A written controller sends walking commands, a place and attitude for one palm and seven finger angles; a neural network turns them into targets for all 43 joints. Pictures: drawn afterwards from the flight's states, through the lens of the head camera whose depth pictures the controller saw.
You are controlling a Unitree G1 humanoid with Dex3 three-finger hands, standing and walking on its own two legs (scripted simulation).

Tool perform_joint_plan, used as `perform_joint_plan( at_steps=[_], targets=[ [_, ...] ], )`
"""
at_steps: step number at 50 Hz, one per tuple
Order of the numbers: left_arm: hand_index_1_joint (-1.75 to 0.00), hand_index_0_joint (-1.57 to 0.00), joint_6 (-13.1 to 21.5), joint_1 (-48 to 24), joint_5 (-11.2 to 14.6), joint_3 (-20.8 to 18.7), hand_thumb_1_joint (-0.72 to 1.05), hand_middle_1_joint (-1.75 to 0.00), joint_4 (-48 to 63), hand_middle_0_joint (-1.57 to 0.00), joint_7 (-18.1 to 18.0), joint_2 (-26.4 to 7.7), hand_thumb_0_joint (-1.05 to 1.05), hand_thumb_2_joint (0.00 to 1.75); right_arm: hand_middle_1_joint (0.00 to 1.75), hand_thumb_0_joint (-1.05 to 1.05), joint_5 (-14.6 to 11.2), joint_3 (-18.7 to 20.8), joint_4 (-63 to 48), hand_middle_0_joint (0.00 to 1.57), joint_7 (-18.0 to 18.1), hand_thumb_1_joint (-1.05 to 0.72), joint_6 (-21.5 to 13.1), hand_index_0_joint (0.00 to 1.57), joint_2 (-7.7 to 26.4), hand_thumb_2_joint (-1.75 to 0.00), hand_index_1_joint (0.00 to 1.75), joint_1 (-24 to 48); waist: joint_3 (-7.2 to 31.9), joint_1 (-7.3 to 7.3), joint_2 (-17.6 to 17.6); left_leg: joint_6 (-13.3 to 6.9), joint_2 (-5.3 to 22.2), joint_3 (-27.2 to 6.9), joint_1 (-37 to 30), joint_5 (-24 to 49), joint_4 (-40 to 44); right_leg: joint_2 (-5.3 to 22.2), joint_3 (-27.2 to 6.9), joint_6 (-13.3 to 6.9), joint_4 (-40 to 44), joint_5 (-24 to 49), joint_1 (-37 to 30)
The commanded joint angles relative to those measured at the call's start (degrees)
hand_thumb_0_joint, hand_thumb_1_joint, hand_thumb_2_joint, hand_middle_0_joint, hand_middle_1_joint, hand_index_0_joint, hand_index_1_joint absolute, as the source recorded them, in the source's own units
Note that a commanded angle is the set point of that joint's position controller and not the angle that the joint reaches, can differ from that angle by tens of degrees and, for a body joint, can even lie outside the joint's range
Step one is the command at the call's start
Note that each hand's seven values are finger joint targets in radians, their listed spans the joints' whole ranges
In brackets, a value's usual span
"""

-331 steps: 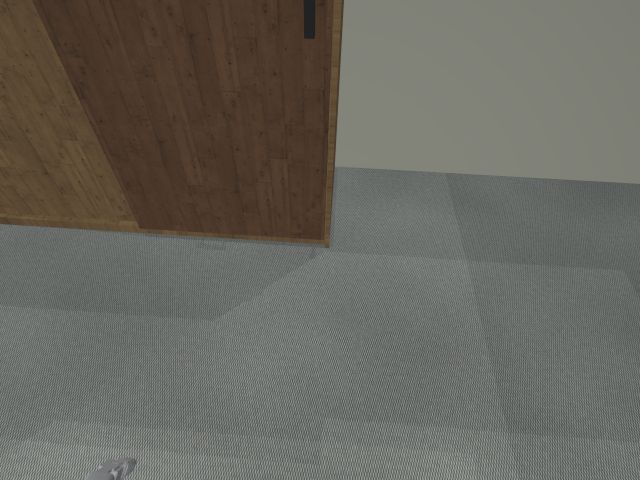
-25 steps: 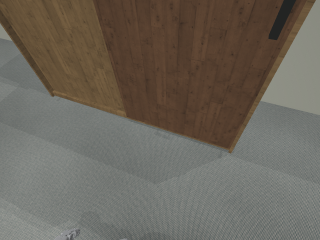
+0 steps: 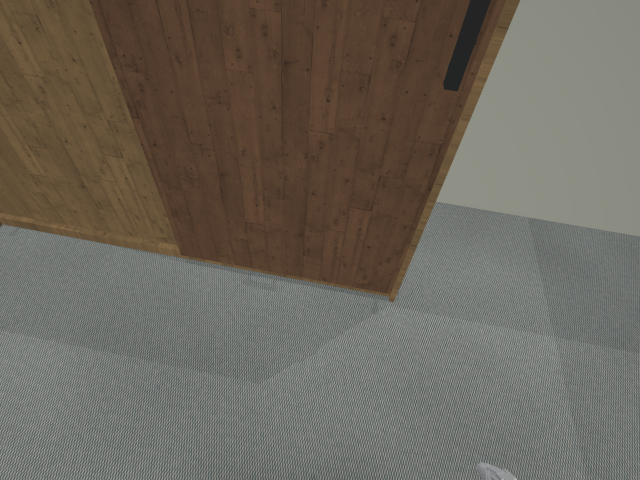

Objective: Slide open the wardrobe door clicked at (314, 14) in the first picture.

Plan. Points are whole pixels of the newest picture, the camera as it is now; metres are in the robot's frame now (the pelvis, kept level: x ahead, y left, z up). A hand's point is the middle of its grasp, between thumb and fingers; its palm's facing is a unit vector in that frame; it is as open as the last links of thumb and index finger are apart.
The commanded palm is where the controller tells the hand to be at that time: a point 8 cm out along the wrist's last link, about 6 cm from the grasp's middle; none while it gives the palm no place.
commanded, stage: turn to face it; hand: right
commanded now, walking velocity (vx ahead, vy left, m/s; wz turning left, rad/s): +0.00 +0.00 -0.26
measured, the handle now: (474, 8) +0.79 -0.17 +0.23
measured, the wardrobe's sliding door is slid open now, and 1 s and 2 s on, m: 0.00 0.00 0.00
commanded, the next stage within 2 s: take the last steps up to it in 0.04 s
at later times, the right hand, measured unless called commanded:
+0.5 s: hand out of the picture -0.02 -0.24 -0.17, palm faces +0.16 +0.97 -0.17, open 7.4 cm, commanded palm none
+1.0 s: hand (447, 436) +0.22 -0.18 -0.16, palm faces +0.16 +0.96 -0.21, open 7.1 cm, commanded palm none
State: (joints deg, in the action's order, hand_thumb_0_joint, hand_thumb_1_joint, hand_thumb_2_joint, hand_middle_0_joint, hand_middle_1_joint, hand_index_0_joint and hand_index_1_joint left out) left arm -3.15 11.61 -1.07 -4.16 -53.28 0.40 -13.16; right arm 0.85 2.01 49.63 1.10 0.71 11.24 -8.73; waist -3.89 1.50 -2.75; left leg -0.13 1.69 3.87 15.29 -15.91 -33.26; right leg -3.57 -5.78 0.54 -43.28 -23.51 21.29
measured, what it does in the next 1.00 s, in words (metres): walks ahead: right foot, then left foot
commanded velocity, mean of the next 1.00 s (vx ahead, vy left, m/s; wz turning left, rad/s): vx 0.25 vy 0.05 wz -0.04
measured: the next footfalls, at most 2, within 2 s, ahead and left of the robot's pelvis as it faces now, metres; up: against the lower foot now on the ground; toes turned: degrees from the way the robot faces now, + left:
right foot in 0.32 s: +0.00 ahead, -0.14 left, +0.00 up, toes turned -10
left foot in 0.80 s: +0.26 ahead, +0.10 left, +0.00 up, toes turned +3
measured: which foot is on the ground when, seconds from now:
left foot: down 0.00-0.32, up 0.34-0.78, down 0.80-1.00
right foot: up 0.00-0.30, down 0.32-0.80, up 0.82-1.00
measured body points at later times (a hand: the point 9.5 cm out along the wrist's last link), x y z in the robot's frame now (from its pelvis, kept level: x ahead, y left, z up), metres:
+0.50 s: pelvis +0.02 -0.04 +0.02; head +0.02 -0.07 +0.47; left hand +0.06 +0.18 -0.12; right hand -0.02 -0.29 -0.15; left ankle +0.04 +0.10 -0.66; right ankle -0.04 -0.13 -0.73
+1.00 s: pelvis +0.17 +0.01 +0.01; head +0.18 +0.02 +0.46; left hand +0.18 +0.25 -0.15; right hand +0.22 -0.23 -0.14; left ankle +0.22 +0.10 -0.73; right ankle +0.14 -0.12 -0.65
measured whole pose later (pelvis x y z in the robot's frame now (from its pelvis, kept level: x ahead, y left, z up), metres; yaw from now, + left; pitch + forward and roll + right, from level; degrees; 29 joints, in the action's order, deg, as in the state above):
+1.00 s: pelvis +0.17 +0.01 +0.01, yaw -7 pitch -2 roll +1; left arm 0.1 18.3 -1.9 -3.9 -62.4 -0.4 -10.0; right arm 0.9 3.5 59.5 1.2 -2.9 9.5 -11.3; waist -2.0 1.8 -1.2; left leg -2.9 1.1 9.8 14.1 -11.7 -27.5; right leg 6.6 3.5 0.6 -63.9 -19.1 26.8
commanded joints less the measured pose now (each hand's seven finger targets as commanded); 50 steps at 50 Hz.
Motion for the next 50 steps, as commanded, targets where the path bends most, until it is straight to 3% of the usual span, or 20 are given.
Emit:
perform_joint_plan(
  at_steps=[1,4,7,10,14,15,16,17,18,20,24,35,38,39,40,41,43,44,47,50],
  targets=[
    [-0.30,-0.20,-0.1,-1.4,-0.2,-2.1,0.90,-0.30,3.9,-0.20,0.4,-6.0,0.00,0.90,0.30,0.00,0.4,2.9,-3.1,0.20,1.1,-0.90,-1.1,0.20,11.0,-0.90,0.30,-1.5,0.3,-1.36,11.9,-7.6,18.3,-15.8,-0.3,4.8,18.2,3.4,0.5,1.0,-25.2,-2.6,9.4],
    [-0.30,-0.20,0.1,0.3,0.0,-1.5,0.90,-0.30,2.0,-0.20,0.7,-4.6,0.00,0.90,0.30,0.00,0.5,2.5,-2.5,0.20,1.1,-0.90,-1.5,0.20,9.3,-0.90,0.30,-1.7,1.8,-1.01,12.3,-6.3,15.4,-7.9,-2.8,11.7,16.1,4.4,3.5,2.4,-22.7,0.7,7.5],
    [-0.30,-0.20,0.2,-2.6,0.2,-0.7,0.90,-0.30,1.9,-0.20,0.5,-3.3,0.00,0.90,0.30,0.00,1.0,2.7,-0.2,0.20,1.0,-0.90,-1.4,0.20,10.7,-0.90,0.30,-6.0,2.1,-3.26,12.5,-7.5,16.3,-7.3,-5.5,16.5,14.9,4.5,5.9,2.8,-12.6,-2.7,5.0],
    [-0.30,-0.20,1.1,-4.0,0.1,0.2,0.90,-0.30,1.9,-0.20,0.5,-2.1,0.00,0.90,0.30,0.00,1.1,3.1,2.8,0.20,0.6,-0.90,-1.5,0.20,11.9,-0.90,0.30,-10.0,3.7,-5.18,13.6,-7.6,16.7,-8.6,-8.4,8.6,16.2,4.5,8.7,2.1,-2.2,-3.6,1.7],
    [-0.30,-0.20,3.2,4.4,-0.1,0.7,0.90,-0.30,-1.5,-0.20,0.3,-1.5,0.00,0.90,0.30,0.00,0.6,2.8,4.9,0.20,-0.1,-0.90,-1.5,0.20,10.8,-0.90,0.30,-8.2,4.5,-1.18,11.6,-3.7,12.5,-4.5,-0.3,-8.8,12.7,3.7,12.1,0.5,18.3,4.9,-14.3],
    [-0.30,-0.20,3.9,7.6,-0.1,0.3,0.90,-0.30,-2.9,-0.20,-0.1,-4.0,0.00,0.90,0.30,0.00,0.0,2.1,4.8,0.20,-0.4,-0.90,-1.2,0.20,8.3,-0.90,0.30,-8.1,5.2,0.21,3.2,-1.2,9.9,-1.6,7.1,-12.1,6.1,7.6,6.6,-0.7,23.1,3.9,-22.4],
    [-0.30,-0.20,4.3,11.4,-0.7,-0.8,0.90,-0.30,-4.0,-0.20,-0.5,-8.8,0.00,0.90,0.30,0.00,-0.1,1.2,3.7,0.20,-0.9,-0.90,-1.1,0.20,4.4,-0.90,0.30,-7.7,4.1,1.98,-11.7,1.8,3.4,4.4,17.7,-14.2,-6.7,20.2,-10.2,-5.4,28.3,-3.1,-26.4],
    [-0.30,-0.20,4.1,13.7,-0.8,-1.2,0.90,-0.30,-4.3,-0.20,-0.8,-11.4,0.00,0.90,0.30,0.00,0.4,0.7,2.0,0.20,-0.9,-0.90,-1.3,0.20,4.1,-0.90,0.30,-3.6,0.6,3.82,-14.4,1.7,1.8,3.6,22.4,-17.4,-15.7,26.7,-19.5,-10.3,34.2,-8.6,-22.8],
    [-0.30,-0.20,4.3,14.2,-0.9,-1.0,0.90,-0.30,-5.2,-0.20,-1.4,-10.3,0.00,0.90,0.30,0.00,0.9,1.2,2.1,0.20,-0.9,-0.90,-1.1,0.20,4.9,-0.90,0.30,0.3,-3.2,4.59,-12.9,1.3,3.1,-0.3,24.0,-15.3,-22.7,26.9,-20.0,-11.2,36.0,-8.6,-18.5],
    [-0.30,-0.20,5.1,10.4,-0.6,0.2,0.90,-0.30,-4.6,-0.20,-1.7,-6.9,0.00,0.90,0.30,0.00,0.8,1.5,4.2,0.20,-2.0,-0.90,-1.5,0.20,5.2,-0.90,0.30,-0.8,-6.5,2.03,-6.7,1.2,5.2,-2.3,23.8,-8.0,-27.4,23.8,-13.2,-10.6,35.7,-2.2,-15.4],
    [-0.30,-0.20,6.6,10.8,0.1,1.0,0.90,-0.30,-5.7,-0.20,-2.3,-4.7,0.00,0.90,0.30,0.00,0.5,1.2,7.5,0.20,-2.5,-0.90,-1.5,0.20,4.1,-0.90,0.30,-5.2,-1.8,-0.33,-5.2,2.6,4.7,-0.8,21.0,-0.7,-26.4,18.9,-1.7,-8.9,32.6,21.1,-20.5],
    [-0.30,-0.20,6.6,15.7,-0.9,0.0,0.90,-0.30,-9.8,-0.20,-2.4,-3.9,0.00,0.90,0.30,0.00,0.1,1.3,5.0,0.20,-2.8,-0.90,-1.7,0.20,1.4,-0.90,0.30,5.0,-5.9,1.30,-5.5,1.2,3.5,2.4,13.7,1.9,-6.4,20.4,2.1,-8.5,30.0,26.6,-17.5],
    [-0.30,-0.20,6.3,14.1,-0.6,-0.1,0.90,-0.30,-10.2,-0.20,-2.4,-4.3,0.00,0.90,0.30,0.00,0.3,2.2,8.4,0.20,-2.6,-0.90,-2.9,0.20,3.2,-0.90,0.30,-6.0,0.4,-3.99,-2.6,-0.6,-0.4,5.5,-4.2,4.6,3.3,17.2,6.0,-5.9,16.2,35.2,-15.2],
    [-0.30,-0.20,6.6,14.3,-0.1,0.0,0.90,-0.30,-10.2,-0.20,-2.0,-3.6,0.00,0.90,0.30,0.00,0.6,2.9,11.2,0.20,-2.2,-0.90,-3.6,0.20,6.4,-0.90,0.30,-14.4,5.7,-7.59,2.4,-2.1,2.4,1.4,-17.9,6.5,5.5,14.6,7.9,-4.0,4.5,32.7,-8.2],
    [-0.30,-0.20,7.0,16.1,0.7,0.8,0.90,-0.30,-8.8,-0.20,-1.4,0.8,0.00,0.90,0.30,0.00,1.0,4.6,13.3,0.20,-1.3,-0.90,-4.4,0.20,12.5,-0.90,0.30,-22.8,13.2,-10.00,17.2,-7.2,18.5,-18.5,-31.3,7.9,10.0,7.3,12.7,-1.3,-13.9,8.1,5.8],
    [-0.30,-0.20,6.5,13.9,1.1,0.8,0.90,-0.30,-6.9,-0.20,-1.6,0.0,0.00,0.90,0.30,0.00,-0.2,4.6,13.6,0.20,-1.0,-0.90,-4.0,0.20,15.2,-0.90,0.30,-24.3,13.7,-9.40,17.8,-11.7,25.5,-30.5,-27.0,4.4,17.2,4.9,8.1,-1.7,-26.9,-10.9,10.1],
    [-0.30,-0.20,5.7,6.9,0.5,0.0,0.90,-0.30,-5.7,-0.20,-1.0,0.2,0.00,0.90,0.30,0.00,-0.2,3.7,10.5,0.20,-0.6,-0.90,-3.5,0.20,10.8,-0.90,0.30,-12.8,2.3,-6.73,9.9,-11.3,23.0,-27.3,-9.3,-18.6,23.2,9.9,5.0,-2.4,-33.4,-3.1,14.1],
    [-0.30,-0.20,5.2,7.4,-0.1,-0.1,0.90,-0.30,-6.1,-0.20,-0.7,0.9,0.00,0.90,0.30,0.00,0.0,2.9,9.5,0.20,-0.3,-0.90,-3.5,0.20,7.8,-0.90,0.30,-8.3,0.1,-4.19,6.5,-9.7,20.5,-21.1,-3.6,-16.7,23.4,11.4,5.1,-2.0,-31.3,1.0,12.1],
    [-0.30,-0.20,3.5,12.3,-0.8,0.4,0.90,-0.30,-7.7,-0.20,-0.4,3.2,0.00,0.90,0.30,0.00,0.5,1.3,8.6,0.20,0.0,-0.90,-4.1,0.20,3.6,-0.90,0.30,-5.1,-0.1,0.18,8.9,-6.8,14.8,-7.8,5.2,-6.5,24.6,11.6,7.8,0.0,-22.6,5.7,5.0],
    [-0.30,-0.20,3.3,10.5,-0.6,0.6,0.90,-0.30,-6.1,-0.20,0.1,3.8,0.00,0.90,0.30,0.00,0.6,1.4,8.8,0.20,0.0,-0.90,-4.6,0.20,4.0,-0.90,0.30,-6.4,-0.4,0.27,8.1,-8.3,13.7,-5.4,4.8,-2.1,25.1,11.4,9.6,0.9,-13.1,7.2,4.3]
  ],
)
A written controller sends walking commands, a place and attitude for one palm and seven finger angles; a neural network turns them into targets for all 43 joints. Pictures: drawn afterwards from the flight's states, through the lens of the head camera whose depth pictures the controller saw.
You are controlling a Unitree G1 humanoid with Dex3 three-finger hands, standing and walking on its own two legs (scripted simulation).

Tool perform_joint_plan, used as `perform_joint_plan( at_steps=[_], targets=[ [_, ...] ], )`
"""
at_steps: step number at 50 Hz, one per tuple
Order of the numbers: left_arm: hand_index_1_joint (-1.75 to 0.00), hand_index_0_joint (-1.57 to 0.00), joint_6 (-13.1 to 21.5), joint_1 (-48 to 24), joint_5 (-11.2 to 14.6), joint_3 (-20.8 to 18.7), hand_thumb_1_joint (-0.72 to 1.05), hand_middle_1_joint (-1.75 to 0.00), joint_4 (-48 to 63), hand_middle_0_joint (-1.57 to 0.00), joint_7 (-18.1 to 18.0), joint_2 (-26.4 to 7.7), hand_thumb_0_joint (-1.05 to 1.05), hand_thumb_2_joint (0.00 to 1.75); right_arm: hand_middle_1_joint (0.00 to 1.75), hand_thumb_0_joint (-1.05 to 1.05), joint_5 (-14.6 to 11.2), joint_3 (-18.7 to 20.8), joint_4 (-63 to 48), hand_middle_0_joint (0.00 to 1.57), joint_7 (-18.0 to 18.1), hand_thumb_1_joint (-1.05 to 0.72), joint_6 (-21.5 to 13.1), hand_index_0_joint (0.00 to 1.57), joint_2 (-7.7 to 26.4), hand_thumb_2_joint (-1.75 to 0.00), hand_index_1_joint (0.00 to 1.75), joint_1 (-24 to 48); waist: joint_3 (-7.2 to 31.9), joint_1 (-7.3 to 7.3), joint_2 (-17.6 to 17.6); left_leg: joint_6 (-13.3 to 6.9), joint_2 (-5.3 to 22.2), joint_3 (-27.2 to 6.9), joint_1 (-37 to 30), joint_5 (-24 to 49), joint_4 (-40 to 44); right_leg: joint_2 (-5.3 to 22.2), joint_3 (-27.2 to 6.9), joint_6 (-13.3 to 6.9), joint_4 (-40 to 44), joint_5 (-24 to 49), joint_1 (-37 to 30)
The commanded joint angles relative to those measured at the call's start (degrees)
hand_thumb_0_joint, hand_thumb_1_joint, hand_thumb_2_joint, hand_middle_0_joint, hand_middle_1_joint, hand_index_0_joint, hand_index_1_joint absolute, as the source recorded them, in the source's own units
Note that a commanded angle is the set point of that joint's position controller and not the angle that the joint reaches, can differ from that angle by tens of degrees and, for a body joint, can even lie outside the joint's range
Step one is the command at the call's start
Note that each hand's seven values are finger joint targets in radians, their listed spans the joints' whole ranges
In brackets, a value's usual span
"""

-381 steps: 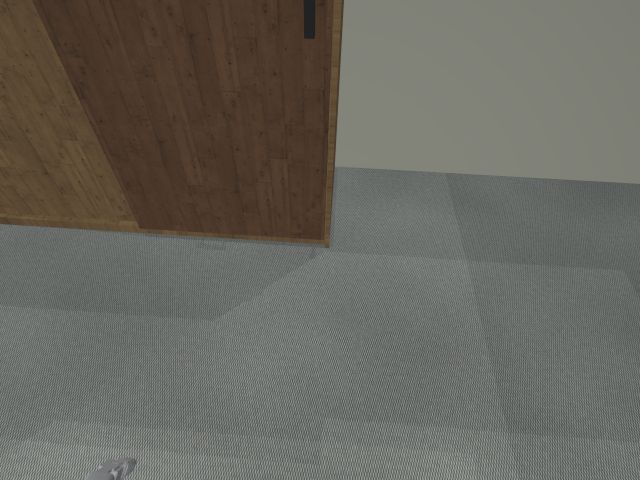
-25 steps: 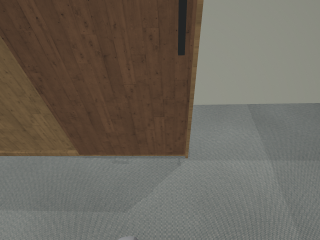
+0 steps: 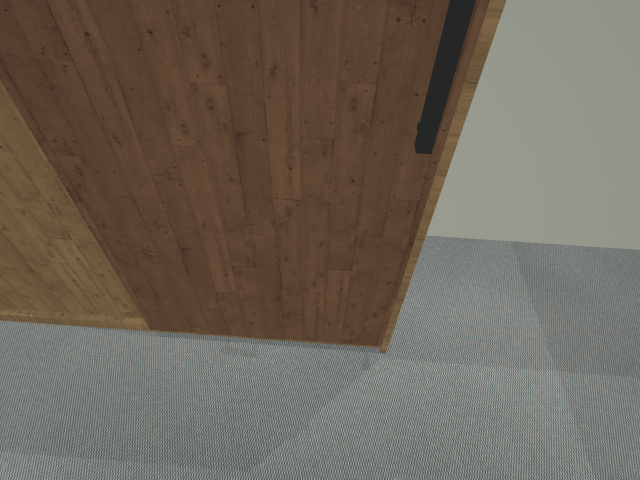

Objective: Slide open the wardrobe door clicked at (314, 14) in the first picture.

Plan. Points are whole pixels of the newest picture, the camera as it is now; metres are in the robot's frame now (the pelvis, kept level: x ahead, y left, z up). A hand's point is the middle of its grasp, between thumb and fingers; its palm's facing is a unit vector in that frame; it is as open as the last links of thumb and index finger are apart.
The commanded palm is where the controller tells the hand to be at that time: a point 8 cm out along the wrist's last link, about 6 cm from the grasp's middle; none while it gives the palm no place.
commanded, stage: take the last steps up to it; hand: right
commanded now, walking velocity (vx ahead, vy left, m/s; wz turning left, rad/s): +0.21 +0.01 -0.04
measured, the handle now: (439, 69) +0.63 -0.11 +0.23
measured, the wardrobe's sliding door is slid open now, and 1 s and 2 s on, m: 0.00 0.00 0.00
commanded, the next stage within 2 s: come to a stop and stand still in 0.18 s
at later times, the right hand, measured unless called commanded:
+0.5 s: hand out of the picture +0.12 -0.19 -0.18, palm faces +0.07 +0.99 -0.15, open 7.4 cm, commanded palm none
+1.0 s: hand out of the picture +0.14 -0.19 -0.17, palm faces +0.10 +0.97 -0.24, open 7.3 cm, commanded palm none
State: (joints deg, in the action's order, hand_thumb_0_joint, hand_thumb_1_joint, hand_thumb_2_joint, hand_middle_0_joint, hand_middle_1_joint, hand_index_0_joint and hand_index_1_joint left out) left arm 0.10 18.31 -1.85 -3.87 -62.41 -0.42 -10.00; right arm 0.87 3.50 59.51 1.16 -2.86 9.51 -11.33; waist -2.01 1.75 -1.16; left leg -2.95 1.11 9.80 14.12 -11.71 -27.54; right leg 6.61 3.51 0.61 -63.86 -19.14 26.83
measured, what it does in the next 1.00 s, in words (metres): steps on the spot: right foot, then left foot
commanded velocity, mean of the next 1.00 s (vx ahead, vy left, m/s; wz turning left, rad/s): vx -0.01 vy -0.02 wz -0.01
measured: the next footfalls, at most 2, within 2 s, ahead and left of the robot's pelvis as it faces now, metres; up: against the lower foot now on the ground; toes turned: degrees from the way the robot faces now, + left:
right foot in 0.22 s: +0.18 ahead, -0.12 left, +0.00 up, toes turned -9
left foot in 0.64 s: +0.13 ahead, +0.11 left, +0.00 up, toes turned +4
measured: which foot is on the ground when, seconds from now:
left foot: down 0.00-0.24, up 0.26-0.62, down 0.64-1.00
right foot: up 0.00-0.20, down 0.22-0.64, up 0.66-1.00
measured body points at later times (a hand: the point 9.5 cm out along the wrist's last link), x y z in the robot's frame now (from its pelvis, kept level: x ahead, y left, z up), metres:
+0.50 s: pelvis +0.12 -0.02 +0.01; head +0.14 -0.04 +0.46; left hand +0.17 +0.21 -0.14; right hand +0.12 -0.24 -0.16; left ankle +0.14 +0.12 -0.70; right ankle +0.14 -0.11 -0.74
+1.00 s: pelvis +0.09 +0.01 +0.00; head +0.11 +0.01 +0.45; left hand +0.15 +0.25 -0.15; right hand +0.13 -0.24 -0.15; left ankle +0.15 +0.13 -0.74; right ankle +0.06 -0.13 -0.72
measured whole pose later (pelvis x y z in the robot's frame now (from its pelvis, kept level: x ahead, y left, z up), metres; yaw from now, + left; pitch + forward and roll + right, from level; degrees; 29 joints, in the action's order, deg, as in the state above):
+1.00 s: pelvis +0.09 +0.01 +0.00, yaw -1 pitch +0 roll -1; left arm -1.9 12.0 -0.9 -3.2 -58.7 -0.3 -11.0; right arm 1.6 3.2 57.8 1.6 1.2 10.3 -11.7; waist -2.7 -2.0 0.7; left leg 0.0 4.5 4.4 18.5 -9.7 -28.7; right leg 1.3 2.5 1.9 -35.0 -21.5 12.9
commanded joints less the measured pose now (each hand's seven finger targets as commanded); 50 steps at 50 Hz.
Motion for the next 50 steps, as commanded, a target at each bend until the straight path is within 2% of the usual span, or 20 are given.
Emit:
perform_joint_plan(
  at_steps=[1,6,9,10,12,13,16,19,21,25,29,30,31,32,34,35,39,45,48,50],
  targets=[
    [-0.30,-0.20,0.1,2.0,0.2,0.4,0.90,-0.30,3.6,-0.20,1.1,0.4,0.00,0.90,0.30,0.00,0.5,-0.2,-0.8,0.20,-0.1,-0.90,-1.0,0.20,6.1,-0.90,0.30,-4.6,-2.7,-0.59,7.1,-5.7,14.3,-11.4,5.1,-6.3,19.6,1.1,0.7,0.9,10.4,3.2,-1.2],
    [-0.30,-0.20,1.8,-4.2,0.5,0.7,0.90,-0.30,6.0,-0.20,1.4,-0.6,0.00,0.90,0.30,0.00,0.6,0.3,1.2,0.20,-0.4,-0.90,-1.2,0.20,7.8,-0.90,0.30,-8.1,-1.9,-2.41,6.5,-6.7,15.1,-12.0,-2.7,-0.2,15.6,-0.4,2.1,0.6,24.5,3.1,-3.1],
    [-0.30,-0.20,2.6,-1.1,0.6,0.9,0.90,-0.30,4.5,-0.20,1.0,-1.6,0.00,0.90,0.30,0.00,0.2,0.1,2.0,0.20,-0.3,-0.90,-0.5,0.20,7.0,-0.90,0.30,-8.1,-1.4,-0.42,3.5,-4.0,12.4,-9.4,1.7,-2.5,9.7,-1.9,3.7,0.6,34.3,8.6,-15.5],
    [-0.30,-0.20,3.1,1.5,0.6,0.7,0.90,-0.30,3.4,-0.20,0.7,-3.4,0.00,0.90,0.30,0.00,0.0,-0.3,2.0,0.20,-0.4,-0.90,-0.1,0.20,5.4,-0.90,0.30,-8.9,-0.7,0.47,-1.4,-2.3,9.6,-7.6,5.6,-4.3,3.7,-0.7,1.4,0.0,37.8,8.8,-22.2],
    [-0.30,-0.20,2.7,9.1,-0.1,-0.9,0.90,-0.30,2.0,-0.20,-0.1,-11.2,0.00,0.90,0.30,0.00,0.1,-1.0,-0.3,0.20,-0.8,-0.90,0.3,0.20,2.0,-0.90,0.30,-8.6,-0.1,2.87,-17.5,2.2,-0.3,0.0,17.2,-21.5,-20.2,17.2,-23.0,-8.9,50.9,2.6,-27.0],
    [-0.30,-0.20,2.5,8.8,0.0,-0.7,0.90,-0.30,1.7,-0.20,-0.8,-10.9,0.00,0.90,0.30,0.00,0.6,-1.0,-0.7,0.20,-0.4,-0.90,0.9,0.20,3.4,-0.90,0.30,-6.6,0.0,3.32,-16.6,2.1,1.3,-5.1,19.3,-22.5,-29.6,18.6,-25.4,-10.6,53.3,0.5,-25.1],
    [-0.30,-0.20,3.0,-0.7,0.5,1.3,0.90,-0.30,4.0,-0.20,-1.5,-4.7,0.00,0.90,0.30,0.00,0.5,-0.9,1.6,0.20,-0.8,-0.90,1.1,0.20,1.7,-0.90,0.30,-7.6,-1.8,-1.41,-4.8,3.5,5.3,-9.0,14.8,-12.3,-30.9,13.0,-12.9,-9.0,51.7,18.5,-16.6],
    [-0.30,-0.20,3.2,-3.5,1.0,1.9,0.90,-0.30,4.1,-0.20,-2.4,-4.0,0.00,0.90,0.30,0.00,0.0,-1.4,3.3,0.20,0.1,-0.90,2.8,0.20,0.3,-0.90,0.30,-11.5,2.6,-3.18,-3.2,5.3,4.7,-8.8,6.8,-8.3,-23.3,10.5,-4.2,-8.3,47.4,43.0,-17.3],
    [-0.30,-0.20,2.4,-3.6,1.1,1.3,0.90,-0.30,3.6,-0.20,-2.5,-5.5,0.00,0.90,0.30,0.00,0.1,-1.3,2.9,0.20,0.4,-0.90,3.8,0.20,0.8,-0.90,0.30,-10.9,4.0,-2.56,-4.4,5.8,3.9,-7.7,5.9,-8.2,-20.1,10.8,-3.6,-8.9,45.7,45.7,-19.3],
    [-0.30,-0.20,0.7,-3.9,0.8,-0.2,0.90,-0.30,3.2,-0.20,-2.4,-7.3,0.00,0.90,0.30,0.00,0.3,-0.8,0.6,0.20,0.5,-0.90,4.8,0.20,1.9,-0.90,0.30,-7.6,1.4,-1.53,-7.7,5.4,3.3,-6.3,5.6,-10.5,-15.6,11.6,-4.6,-9.8,44.2,41.1,-17.8],
    [-0.30,-0.20,-0.1,-5.1,0.9,-0.9,0.90,-0.30,3.2,-0.20,-1.9,-6.8,0.00,0.90,0.30,0.00,0.4,-0.5,0.4,0.20,0.8,-0.90,3.7,0.20,2.7,-0.90,0.30,-9.8,1.8,-3.50,-7.9,4.7,2.6,-5.4,-1.1,-0.3,-2.3,8.2,-3.4,-6.9,39.0,32.1,-15.6],
    [-0.30,-0.20,-0.1,-4.6,1.1,-0.9,0.90,-0.30,3.2,-0.20,-1.6,-5.5,0.00,0.90,0.30,0.00,0.6,-0.4,0.5,0.20,0.9,-0.90,3.1,0.20,4.3,-0.90,0.30,-10.5,3.1,-3.69,-3.4,4.5,4.4,-7.5,-4.0,8.7,3.9,5.1,-2.0,-4.2,35.3,25.3,-14.8],
    [-0.30,-0.20,-0.2,-3.5,1.5,-0.6,0.90,-0.30,3.9,-0.20,-1.2,-2.9,0.00,0.90,0.30,0.00,0.9,0.0,0.1,0.20,1.3,-0.90,2.4,0.20,7.5,-0.90,0.30,-9.8,4.6,-2.81,5.8,1.7,11.8,-16.6,-6.6,21.9,4.8,0.0,1.8,-1.0,30.1,12.2,-10.6],
    [-0.30,-0.20,-0.7,-2.6,1.7,-0.3,0.90,-0.30,4.2,-0.20,-0.7,-1.0,0.00,0.90,0.30,0.00,0.7,0.1,-0.6,0.20,1.1,-0.90,2.2,0.20,10.5,-0.90,0.30,-7.8,3.5,-1.93,9.6,-2.7,19.1,-19.6,-5.2,29.7,6.3,-4.4,3.2,0.7,26.3,-5.2,-8.2],
    [-0.30,-0.20,-2.7,-4.6,1.3,-0.6,0.90,-0.30,4.9,-0.20,-1.0,-2.1,0.00,0.90,0.30,0.00,0.6,0.6,-1.0,0.20,1.2,-0.90,2.3,0.20,10.5,-0.90,0.30,-7.0,2.9,-3.57,14.9,-7.8,21.6,-23.8,-0.2,26.0,9.8,-4.6,-1.7,0.7,13.9,-14.0,-7.4],
    [-0.30,-0.20,-2.8,-4.4,1.2,-0.6,0.90,-0.30,4.6,-0.20,-1.0,-2.5,0.00,0.90,0.30,0.00,0.7,0.5,-1.5,0.20,1.4,-0.90,2.4,0.20,9.8,-0.90,0.30,-4.7,1.7,-2.98,13.2,-8.7,20.6,-23.2,-0.8,25.6,9.1,-4.6,-3.3,0.6,9.7,-12.2,-5.2],
    [-0.30,-0.20,-3.1,-4.3,1.0,-0.7,0.90,-0.30,5.1,-0.20,-0.3,-3.7,0.00,0.90,0.30,0.00,0.8,1.5,-3.0,0.20,2.0,-0.90,2.7,0.20,10.3,-0.90,0.30,-3.8,2.2,-3.66,9.0,-7.6,19.2,-19.0,-4.1,23.4,7.9,-4.8,-4.1,1.8,4.8,-7.7,-1.2],
    [-0.30,-0.20,-2.2,-5.0,1.2,-0.1,0.90,-0.30,6.9,-0.20,0.4,-2.9,0.00,0.90,0.30,0.00,1.3,2.1,-3.9,0.20,1.4,-0.90,3.1,0.20,12.0,-0.90,0.30,-3.9,3.3,-4.93,12.8,-6.4,17.0,-19.9,-3.6,4.0,11.1,-5.3,-1.6,1.5,20.0,-7.3,-6.4],
    [-0.30,-0.20,-1.3,0.0,1.1,0.6,0.90,-0.30,5.1,-0.20,0.1,-2.3,0.00,0.90,0.30,0.00,0.9,1.8,-3.7,0.20,1.0,-0.90,3.4,0.20,11.3,-0.90,0.30,-2.1,4.3,-2.83,12.3,-3.5,13.3,-18.0,0.5,-4.9,10.8,-6.7,0.6,0.8,33.8,-0.9,-16.0],
    [-0.30,-0.20,-0.4,3.9,1.0,0.9,0.90,-0.30,3.3,-0.20,-0.2,-3.5,0.00,0.90,0.30,0.00,0.1,0.8,-4.0,0.20,0.8,-0.90,3.7,0.20,8.5,-0.90,0.30,-0.5,3.9,-0.86,5.3,0.6,8.6,-14.3,7.6,-13.3,6.5,-4.0,-2.3,0.0,43.7,2.3,-24.2]
  ],
)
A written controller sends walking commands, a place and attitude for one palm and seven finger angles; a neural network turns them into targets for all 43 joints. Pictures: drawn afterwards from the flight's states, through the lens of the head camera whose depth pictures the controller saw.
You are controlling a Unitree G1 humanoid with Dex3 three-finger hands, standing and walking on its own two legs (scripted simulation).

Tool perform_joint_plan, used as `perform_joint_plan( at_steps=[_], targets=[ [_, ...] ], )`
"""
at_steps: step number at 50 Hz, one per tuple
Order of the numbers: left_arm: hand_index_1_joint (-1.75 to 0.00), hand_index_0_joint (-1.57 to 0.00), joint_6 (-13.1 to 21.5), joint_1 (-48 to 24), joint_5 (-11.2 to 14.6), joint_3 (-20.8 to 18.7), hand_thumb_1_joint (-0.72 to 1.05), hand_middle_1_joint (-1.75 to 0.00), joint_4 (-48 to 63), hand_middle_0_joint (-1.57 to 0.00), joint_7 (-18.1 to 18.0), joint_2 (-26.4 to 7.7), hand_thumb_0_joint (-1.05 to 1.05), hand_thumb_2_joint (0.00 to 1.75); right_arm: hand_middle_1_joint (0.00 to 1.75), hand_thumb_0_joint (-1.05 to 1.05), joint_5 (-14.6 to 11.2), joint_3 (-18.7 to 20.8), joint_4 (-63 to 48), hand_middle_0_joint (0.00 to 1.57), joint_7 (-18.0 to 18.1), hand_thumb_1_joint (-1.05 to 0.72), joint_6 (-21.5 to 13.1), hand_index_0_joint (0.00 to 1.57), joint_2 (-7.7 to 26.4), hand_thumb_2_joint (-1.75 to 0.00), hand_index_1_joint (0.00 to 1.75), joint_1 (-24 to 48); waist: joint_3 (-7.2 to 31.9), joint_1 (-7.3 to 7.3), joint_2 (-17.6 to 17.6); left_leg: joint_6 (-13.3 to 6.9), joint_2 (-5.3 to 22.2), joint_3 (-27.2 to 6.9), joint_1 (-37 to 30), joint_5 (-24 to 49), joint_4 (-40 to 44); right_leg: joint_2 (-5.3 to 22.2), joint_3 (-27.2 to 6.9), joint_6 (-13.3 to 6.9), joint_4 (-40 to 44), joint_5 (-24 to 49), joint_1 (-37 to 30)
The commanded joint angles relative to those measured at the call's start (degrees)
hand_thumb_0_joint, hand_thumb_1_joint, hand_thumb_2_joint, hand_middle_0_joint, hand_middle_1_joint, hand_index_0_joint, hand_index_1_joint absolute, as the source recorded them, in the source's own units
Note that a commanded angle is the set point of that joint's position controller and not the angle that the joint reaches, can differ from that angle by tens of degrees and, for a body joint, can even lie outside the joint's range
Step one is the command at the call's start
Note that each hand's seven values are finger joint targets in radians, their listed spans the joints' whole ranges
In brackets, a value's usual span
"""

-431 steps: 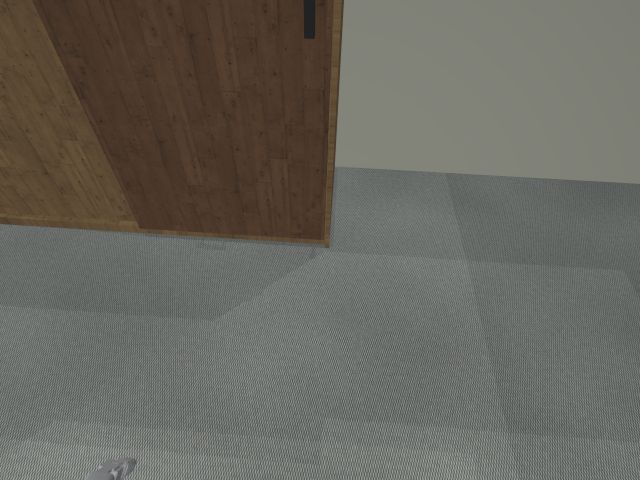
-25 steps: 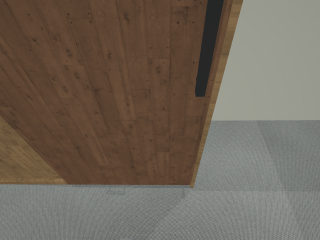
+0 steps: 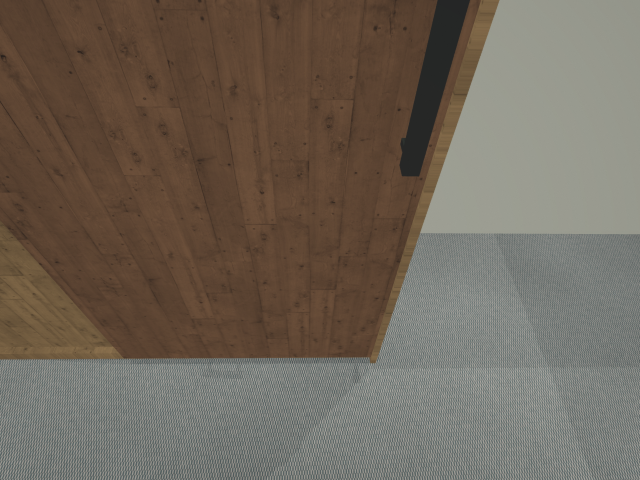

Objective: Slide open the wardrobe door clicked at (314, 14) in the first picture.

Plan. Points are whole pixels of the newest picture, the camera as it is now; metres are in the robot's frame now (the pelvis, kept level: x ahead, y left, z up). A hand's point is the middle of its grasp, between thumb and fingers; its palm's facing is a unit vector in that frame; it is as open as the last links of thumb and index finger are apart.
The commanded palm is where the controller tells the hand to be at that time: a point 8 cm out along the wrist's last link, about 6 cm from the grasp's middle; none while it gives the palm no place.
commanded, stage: come to a stop and stand still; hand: right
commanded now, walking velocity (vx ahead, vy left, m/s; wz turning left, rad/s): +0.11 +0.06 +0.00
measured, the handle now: (425, 83) +0.54 -0.11 +0.23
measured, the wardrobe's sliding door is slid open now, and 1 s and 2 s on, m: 0.00 0.00 0.00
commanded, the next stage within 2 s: look again from close up in 0.78 s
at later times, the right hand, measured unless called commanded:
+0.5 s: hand out of the picture -0.01 -0.18 -0.18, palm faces +0.01 +0.98 -0.17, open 7.4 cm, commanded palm none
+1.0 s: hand out of the picture +0.02 -0.19 -0.17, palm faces +0.01 +0.98 -0.21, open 7.3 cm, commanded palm none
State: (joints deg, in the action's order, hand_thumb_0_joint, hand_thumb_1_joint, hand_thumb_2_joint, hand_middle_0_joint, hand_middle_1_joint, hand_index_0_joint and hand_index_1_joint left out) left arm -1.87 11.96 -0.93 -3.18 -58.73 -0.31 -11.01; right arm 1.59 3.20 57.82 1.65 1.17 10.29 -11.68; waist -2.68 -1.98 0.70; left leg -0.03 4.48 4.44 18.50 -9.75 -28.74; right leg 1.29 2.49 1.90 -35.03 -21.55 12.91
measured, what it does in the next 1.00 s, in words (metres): steps on the spot: right foot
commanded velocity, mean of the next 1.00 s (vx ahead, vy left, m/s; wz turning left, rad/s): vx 0.01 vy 0.02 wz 0.00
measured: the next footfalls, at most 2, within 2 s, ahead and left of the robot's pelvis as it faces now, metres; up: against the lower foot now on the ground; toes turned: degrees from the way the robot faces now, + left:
right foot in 0.04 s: +0.01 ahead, -0.14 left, +0.00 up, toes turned -3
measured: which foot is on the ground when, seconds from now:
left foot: down 0.00-1.00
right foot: up 0.00-0.02, down 0.04-1.00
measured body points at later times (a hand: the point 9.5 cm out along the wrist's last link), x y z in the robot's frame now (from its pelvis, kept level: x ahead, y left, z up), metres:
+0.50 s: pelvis +0.00 -0.02 +0.00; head +0.01 -0.01 +0.45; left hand -0.01 +0.19 -0.17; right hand -0.01 -0.23 -0.16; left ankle +0.00 +0.10 -0.74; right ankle -0.03 -0.14 -0.74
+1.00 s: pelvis +0.00 -0.01 +0.00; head +0.01 -0.01 +0.45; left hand +0.00 +0.21 -0.16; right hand +0.02 -0.24 -0.15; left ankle +0.00 +0.10 -0.74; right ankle -0.03 -0.14 -0.74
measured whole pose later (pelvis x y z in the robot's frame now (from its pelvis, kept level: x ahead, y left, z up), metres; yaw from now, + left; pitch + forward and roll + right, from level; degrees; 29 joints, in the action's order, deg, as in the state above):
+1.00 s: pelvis +0.00 -0.01 +0.00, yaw +1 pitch -1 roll +0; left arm 1.7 16.2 -1.1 0.5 -63.4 -1.7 -9.0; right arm 0.5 0.1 62.6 1.6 -0.7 9.3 -14.9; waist -2.1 0.0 -0.2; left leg -0.5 1.2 2.3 12.6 -15.4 -29.1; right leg 1.3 3.3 0.5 -26.9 -17.5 8.2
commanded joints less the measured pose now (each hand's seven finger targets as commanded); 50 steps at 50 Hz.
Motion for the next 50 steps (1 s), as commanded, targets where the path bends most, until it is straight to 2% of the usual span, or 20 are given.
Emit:
perform_joint_plan(
  at_steps=[1,2,3,4,5,8,11,13,14,15,16,17,18,19,20,21,25,30,33,50],
  targets=[
    [-0.30,-0.20,1.9,9.5,-0.5,-0.1,0.90,-0.30,0.1,-0.20,-0.5,-4.9,0.00,0.90,0.30,0.00,-0.9,0.5,-2.7,0.20,0.0,-0.90,-0.2,0.20,4.9,-0.90,0.30,-0.7,1.8,2.42,-5.7,0.0,1.1,-5.4,5.3,-14.9,3.3,8.0,-10.0,-3.7,19.6,-0.6,-6.1],
    [-0.30,-0.20,2.0,7.4,-0.6,-0.2,0.90,-0.30,1.1,-0.20,-0.8,-7.5,0.00,0.90,0.30,0.00,-0.9,0.1,-3.1,0.20,-0.3,-0.90,-0.3,0.20,3.1,-0.90,0.30,-0.5,-0.8,1.87,-9.9,1.4,-1.1,-1.3,1.9,-11.2,-0.5,13.4,-15.4,-6.1,24.6,-8.3,2.5],
    [-0.30,-0.20,2.4,4.0,-0.5,0.0,0.90,-0.30,1.1,-0.20,-1.0,-7.5,0.00,0.90,0.30,0.00,-0.3,-0.2,-2.2,0.20,-0.4,-0.90,-0.1,0.20,3.2,-0.90,0.30,0.8,-3.0,1.83,-14.8,2.0,-1.3,-0.8,-0.4,-9.3,-4.1,14.5,-18.7,-7.1,29.0,-13.2,7.2],
    [-0.30,-0.20,2.6,2.0,-0.4,0.3,0.90,-0.30,1.3,-0.20,-1.2,-6.4,0.00,0.90,0.30,0.00,0.0,-0.2,-1.3,0.20,-0.7,-0.90,0.0,0.20,3.8,-0.90,0.30,0.5,-5.4,0.87,-14.0,1.6,-1.3,-1.5,-2.5,-9.0,-7.1,13.9,-17.1,-7.4,29.7,-12.8,10.3],
    [-0.30,-0.20,2.7,1.3,-0.5,0.5,0.90,-0.30,1.3,-0.20,-1.4,-6.2,0.00,0.90,0.30,0.00,0.1,-0.4,-0.2,0.20,-1.0,-0.90,0.1,0.20,3.1,-0.90,0.30,-1.1,-5.9,0.50,-12.9,1.5,-1.5,-1.9,-2.2,-8.7,-8.5,12.5,-15.1,-7.2,29.1,-10.3,9.2],
    [-0.30,-0.20,3.1,3.1,-0.2,0.8,0.90,-0.30,-0.1,-0.20,-1.9,-5.6,0.00,0.90,0.30,0.00,-0.2,-1.2,1.7,0.20,-1.3,-0.90,-0.7,0.20,2.4,-0.90,0.30,-3.4,-5.5,0.93,-9.8,1.5,-1.8,-1.9,-0.8,-8.7,-4.6,10.8,-11.1,-7.3,24.4,1.7,2.1],
    [-0.30,-0.20,3.7,6.3,0.3,1.0,0.90,-0.30,-2.1,-0.20,-2.2,-4.1,0.00,0.90,0.30,0.00,-0.7,-1.6,4.2,0.20,-1.0,-0.90,-1.9,0.20,3.1,-0.90,0.30,-6.7,0.1,1.18,-6.0,1.0,-0.4,-3.6,-7.8,3.0,6.3,8.0,-7.0,-5.5,15.8,20.9,-3.1],
    [-0.30,-0.20,4.1,7.4,0.6,1.3,0.90,-0.30,-2.8,-0.20,-2.1,-2.5,0.00,0.90,0.30,0.00,-1.0,-1.7,5.8,0.20,-0.3,-0.90,-2.4,0.20,4.1,-0.90,0.30,-8.8,2.5,1.42,-3.5,-0.5,2.6,-5.6,-12.2,12.0,6.4,5.5,-4.6,-3.7,13.1,23.4,-3.2],
    [-0.30,-0.20,3.7,7.5,0.6,1.4,0.90,-0.30,-3.3,-0.20,-2.1,-2.1,0.00,0.90,0.30,0.00,-1.0,-1.6,6.3,0.20,-0.2,-0.90,-2.7,0.20,4.3,-0.90,0.30,-8.4,3.3,1.81,2.6,-1.1,2.2,-6.3,-12.6,14.7,5.7,5.2,-3.9,-2.8,12.4,22.3,-3.5],
    [-0.30,-0.20,3.7,7.5,0.6,1.5,0.90,-0.30,-3.8,-0.20,-2.1,-2.2,0.00,0.90,0.30,0.00,-1.2,-1.8,6.6,0.20,-0.1,-0.90,-2.8,0.20,3.7,-0.90,0.30,-8.2,3.4,1.86,4.2,-1.3,2.9,-6.5,-11.7,15.3,6.4,5.0,-3.3,-2.4,12.7,20.5,-4.2],
    [-0.30,-0.20,3.7,7.8,0.6,1.7,0.90,-0.30,-4.4,-0.20,-2.1,-2.0,0.00,0.90,0.30,0.00,-1.3,-2.0,6.6,0.20,0.0,-0.90,-2.9,0.20,3.4,-0.90,0.30,-7.8,2.9,2.17,3.4,-1.4,2.9,-6.6,-10.9,14.5,6.8,4.9,-3.4,-2.3,13.5,19.6,-4.9],
    [-0.30,-0.20,4.1,3.0,0.6,1.7,0.90,-0.30,-1.4,-0.20,-1.6,-4.6,0.00,0.90,0.30,0.00,-0.5,-2.2,8.7,0.20,2.9,-0.90,-3.5,0.20,4.2,-0.90,0.30,-12.5,-0.2,0.10,0.6,-1.1,4.6,-9.1,-8.9,30.0,4.8,5.4,-0.7,-1.4,3.3,20.6,-1.0],
    [-0.30,-0.20,3.4,6.8,0.4,2.1,0.90,-0.30,-0.4,-0.20,-1.2,-1.3,0.00,0.90,0.30,0.00,-0.9,-2.2,5.9,0.20,2.1,-0.90,-4.0,0.20,6.5,-0.90,0.30,-10.3,2.7,3.06,-0.2,-2.8,6.2,-10.7,-9.0,12.3,6.7,2.5,-1.7,-2.0,5.9,2.6,0.4],
    [-0.30,-0.20,3.4,7.0,-0.2,2.5,0.90,-0.30,-0.7,-0.20,-0.7,-0.1,0.00,0.90,0.30,0.00,-0.7,-2.0,5.2,0.20,1.6,-0.90,-4.6,0.20,6.3,-0.90,0.30,-8.6,3.4,2.63,-1.1,-3.6,5.5,-10.5,-7.7,9.1,5.7,1.7,-1.9,-1.9,6.7,3.8,-0.4],
    [-0.30,-0.20,3.6,8.8,-0.2,2.5,0.90,-0.30,-0.5,-0.20,-0.8,-0.9,0.00,0.90,0.30,0.00,-0.8,-2.3,4.7,0.20,1.2,-0.90,-4.4,0.20,5.3,-0.90,0.30,-7.6,2.8,3.46,-1.5,-3.7,3.9,-9.0,-5.5,0.0,5.0,2.8,-2.8,-2.4,8.1,5.9,-0.7],
    [-0.30,-0.20,3.9,9.1,-0.2,2.6,0.90,-0.30,-0.6,-0.20,-0.9,-1.1,0.00,0.90,0.30,0.00,-0.8,-2.6,4.5,0.20,0.9,-0.90,-4.1,0.20,4.1,-0.90,0.30,-7.4,0.7,3.10,-3.2,-3.3,2.2,-8.0,-4.1,-3.2,4.0,3.6,-3.9,-3.0,9.2,8.6,0.2],
    [-0.30,-0.20,4.4,9.5,0.0,2.9,0.90,-0.30,-0.3,-0.20,-1.3,-1.8,0.00,0.90,0.30,0.00,-0.8,-3.0,4.5,0.20,0.7,-0.90,-3.6,0.20,2.8,-0.90,0.30,-8.1,-0.2,2.36,-0.6,-2.5,0.9,-6.3,-6.3,2.3,1.7,4.8,-4.8,-3.8,10.3,14.8,1.3],
    [-0.30,-0.20,4.3,9.4,0.1,3.0,0.90,-0.30,-1.2,-0.20,-1.6,-1.9,0.00,0.90,0.30,0.00,-0.9,-2.9,4.2,0.20,0.7,-0.90,-3.2,0.20,3.2,-0.90,0.30,-8.1,-1.9,2.05,-1.1,-2.2,1.2,-6.5,-6.5,3.2,2.4,4.3,-4.4,-3.7,11.9,13.9,1.3],
    [-0.30,-0.20,4.0,9.1,0.1,3.0,0.90,-0.30,-1.6,-0.20,-1.6,-2.1,0.00,0.90,0.30,0.00,-1.0,-2.8,3.9,0.20,0.6,-0.90,-3.0,0.20,3.6,-0.90,0.30,-7.9,-3.3,1.98,0.3,-2.2,1.2,-7.0,-5.7,1.1,3.6,4.1,-4.0,-3.6,12.7,11.1,1.5],
    [-0.30,-0.20,4.2,7.1,0.2,2.6,0.90,-0.30,-2.8,-0.20,-1.6,-4.0,0.00,0.90,0.30,0.00,-0.9,-1.9,2.6,0.20,0.3,-0.90,-3.0,0.20,6.2,-0.90,0.30,-5.7,0.0,1.77,-0.7,-2.4,1.8,-7.2,-8.4,6.0,4.2,4.6,-3.4,-3.4,13.5,13.9,-0.8]
  ],
)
